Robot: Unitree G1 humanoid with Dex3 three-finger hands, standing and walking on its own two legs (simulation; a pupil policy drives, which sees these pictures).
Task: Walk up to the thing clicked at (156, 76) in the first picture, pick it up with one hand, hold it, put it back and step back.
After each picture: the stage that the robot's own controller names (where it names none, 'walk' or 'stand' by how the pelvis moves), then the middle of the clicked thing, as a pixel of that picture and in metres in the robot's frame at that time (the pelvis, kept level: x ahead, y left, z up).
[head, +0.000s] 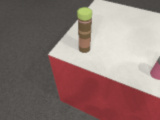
stand; out of the picture +0.49 -0.35 -0.10
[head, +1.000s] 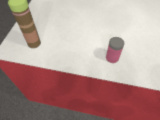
sink last; (114, 50) +0.53 -0.10 -0.07
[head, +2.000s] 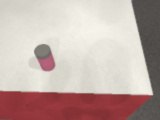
rise first; (45, 58) +0.46 +0.20 -0.06
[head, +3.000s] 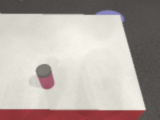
stand; (45, 77) +0.44 +0.20 -0.10
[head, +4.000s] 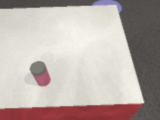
stand; (41, 74) +0.43 +0.22 -0.10
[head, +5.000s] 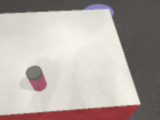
stand; (37, 79) +0.42 +0.23 -0.10
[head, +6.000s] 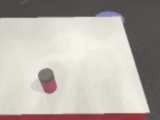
stand; (48, 81) +0.42 +0.19 -0.11
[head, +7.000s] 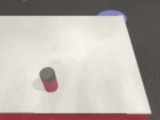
stand; (49, 80) +0.42 +0.18 -0.11
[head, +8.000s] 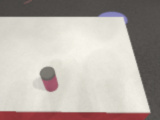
rise first; (49, 79) +0.43 +0.18 -0.11
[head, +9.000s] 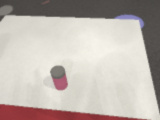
rise first; (59, 78) +0.44 +0.16 -0.10
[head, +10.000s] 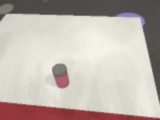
go down; (61, 76) +0.44 +0.16 -0.10
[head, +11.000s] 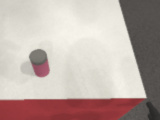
go down; (40, 64) +0.46 +0.15 -0.07
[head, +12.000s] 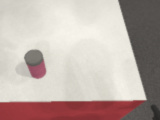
approach; (36, 64) +0.45 +0.16 -0.05
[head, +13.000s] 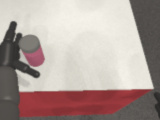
close in; (33, 51) +0.46 +0.16 -0.02
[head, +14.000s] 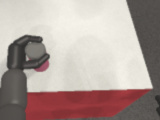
lift; (38, 57) +0.44 +0.14 -0.02
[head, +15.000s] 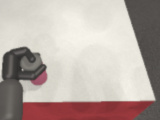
lift; (35, 70) +0.39 +0.17 +0.02
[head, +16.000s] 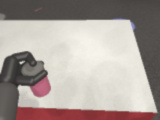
lift; (37, 79) +0.33 +0.18 +0.09
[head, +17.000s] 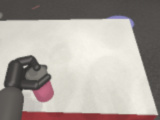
hold; (41, 84) +0.32 +0.16 +0.06
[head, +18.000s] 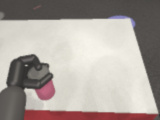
hold; (42, 83) +0.32 +0.16 +0.06
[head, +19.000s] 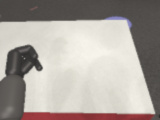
crouch; out of the picture +0.18 +0.40 -0.69
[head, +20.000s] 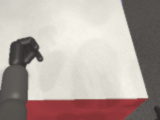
lower; out of the picture +0.20 +0.46 -0.71
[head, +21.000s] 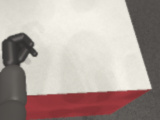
lower; out of the picture +0.19 +0.45 -0.66
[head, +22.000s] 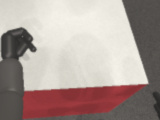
lower; out of the picture +0.22 +0.45 -0.65
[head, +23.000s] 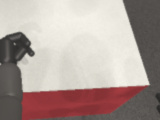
lower; out of the picture +0.22 +0.45 -0.65
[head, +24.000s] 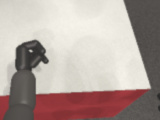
lower; out of the picture +0.22 +0.45 -0.66
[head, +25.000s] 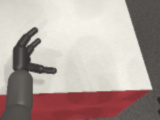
withdraw; out of the picture +0.23 +0.45 -0.67
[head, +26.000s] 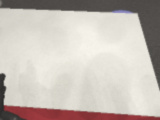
sink last; out of the picture +0.21 +0.43 -0.70
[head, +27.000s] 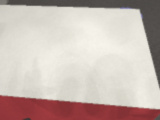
stand; out of the picture +0.26 +0.44 -0.69
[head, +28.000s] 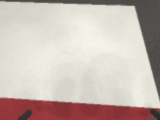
stand; out of the picture +0.26 +0.45 -0.68
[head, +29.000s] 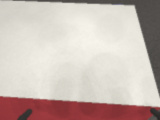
stand; out of the picture +0.27 +0.45 -0.68
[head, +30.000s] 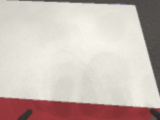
stand; out of the picture +0.27 +0.45 -0.68
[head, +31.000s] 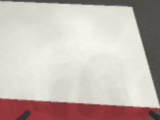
stand; out of the picture +0.27 +0.45 -0.68
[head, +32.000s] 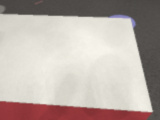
stand; out of the picture +0.29 +0.46 -0.74
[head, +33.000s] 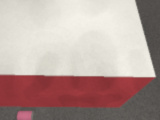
walk; (26, 115) +0.34 +0.41 -0.73
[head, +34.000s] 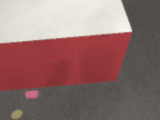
walk; (33, 94) +0.55 +0.49 -0.72
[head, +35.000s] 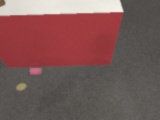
stand; (36, 71) +0.83 +0.50 -0.72
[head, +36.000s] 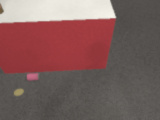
stand; (34, 76) +0.84 +0.52 -0.75
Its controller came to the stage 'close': yes
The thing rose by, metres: 0.18
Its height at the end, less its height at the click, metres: -0.64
